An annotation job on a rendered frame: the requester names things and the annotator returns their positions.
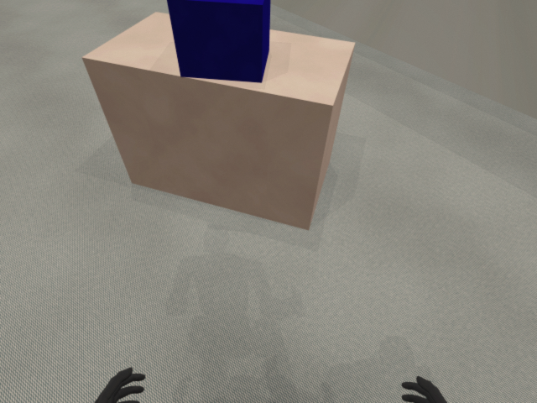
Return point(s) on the right robot hand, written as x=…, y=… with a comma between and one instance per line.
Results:
x=424, y=387

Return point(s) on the left robot hand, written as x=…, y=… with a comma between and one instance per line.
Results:
x=114, y=391

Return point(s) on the pedestal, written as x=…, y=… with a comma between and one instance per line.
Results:
x=258, y=148

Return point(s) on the carton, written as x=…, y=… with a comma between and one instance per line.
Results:
x=221, y=39

